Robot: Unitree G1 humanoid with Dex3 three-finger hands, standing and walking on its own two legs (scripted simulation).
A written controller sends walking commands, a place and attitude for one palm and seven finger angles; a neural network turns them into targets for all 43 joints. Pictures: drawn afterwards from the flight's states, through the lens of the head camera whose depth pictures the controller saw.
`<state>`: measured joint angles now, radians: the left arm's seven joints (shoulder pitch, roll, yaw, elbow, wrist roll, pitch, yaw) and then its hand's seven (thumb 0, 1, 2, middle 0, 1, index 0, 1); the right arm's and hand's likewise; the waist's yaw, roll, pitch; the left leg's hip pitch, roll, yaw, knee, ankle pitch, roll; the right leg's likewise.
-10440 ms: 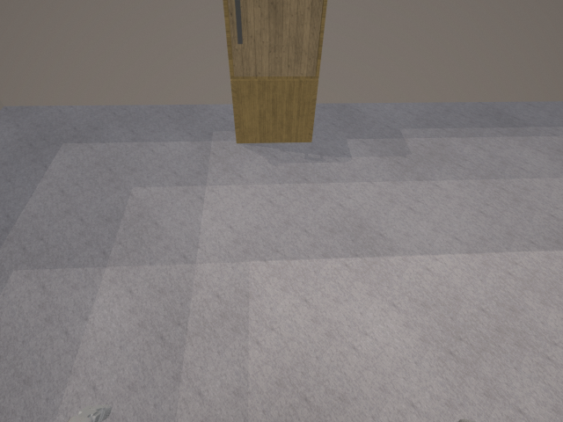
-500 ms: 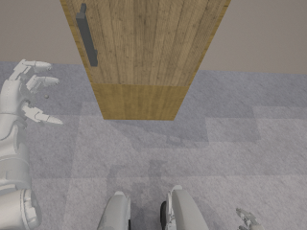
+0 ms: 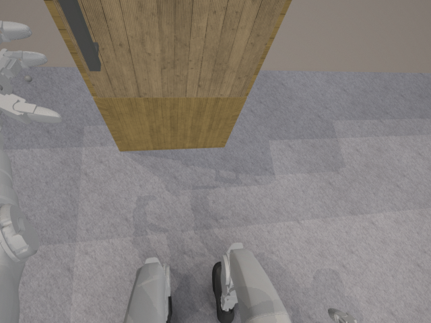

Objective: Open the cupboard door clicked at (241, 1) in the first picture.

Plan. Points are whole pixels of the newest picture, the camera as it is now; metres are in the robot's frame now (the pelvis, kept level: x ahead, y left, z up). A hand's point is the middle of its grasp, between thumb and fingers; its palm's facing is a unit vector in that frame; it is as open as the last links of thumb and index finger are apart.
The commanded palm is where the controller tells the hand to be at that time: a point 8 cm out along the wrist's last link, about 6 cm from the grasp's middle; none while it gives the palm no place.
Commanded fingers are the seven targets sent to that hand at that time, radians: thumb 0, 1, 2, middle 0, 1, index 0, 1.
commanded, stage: move the hooked fingers beside the handle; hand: left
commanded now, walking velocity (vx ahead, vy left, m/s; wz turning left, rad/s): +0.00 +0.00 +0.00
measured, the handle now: (81, 22) +0.62 +0.20 +0.05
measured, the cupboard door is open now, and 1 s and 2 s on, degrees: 0 0 0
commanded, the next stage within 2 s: slide the fingers in behind the handle in 1.10 s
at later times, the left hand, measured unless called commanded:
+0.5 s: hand (43, 47) +0.58 +0.26 +0.04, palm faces +0.03 -1.00 -0.04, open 14.0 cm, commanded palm +0.56 +0.28 +0.04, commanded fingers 0.00 -0.50 0.30 -0.30 -1.20 -0.30 -1.20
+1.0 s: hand (37, 55) +0.56 +0.26 +0.04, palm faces +0.03 -1.00 -0.03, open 14.0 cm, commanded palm +0.56 +0.28 +0.04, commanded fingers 0.00 -0.50 0.30 -0.30 -1.20 -0.30 -1.20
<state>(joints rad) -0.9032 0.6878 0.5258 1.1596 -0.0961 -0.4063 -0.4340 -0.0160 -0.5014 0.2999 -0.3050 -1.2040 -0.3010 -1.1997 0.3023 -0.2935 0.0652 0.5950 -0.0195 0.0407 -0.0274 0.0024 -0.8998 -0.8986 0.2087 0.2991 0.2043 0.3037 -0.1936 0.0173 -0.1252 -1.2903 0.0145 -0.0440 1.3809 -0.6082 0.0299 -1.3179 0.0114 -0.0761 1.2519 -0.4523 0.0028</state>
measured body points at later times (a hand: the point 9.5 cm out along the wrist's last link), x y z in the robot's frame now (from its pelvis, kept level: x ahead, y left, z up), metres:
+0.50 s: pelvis +0.00 +0.01 -0.01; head +0.22 +0.05 +0.38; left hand +0.57 +0.31 +0.04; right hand -0.03 -0.25 -0.10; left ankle +0.01 +0.10 -0.60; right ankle +0.06 -0.13 -0.60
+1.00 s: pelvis +0.01 +0.01 +0.00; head +0.22 +0.06 +0.39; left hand +0.56 +0.32 +0.04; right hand +0.02 -0.26 -0.09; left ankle +0.01 +0.10 -0.60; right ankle +0.06 -0.13 -0.60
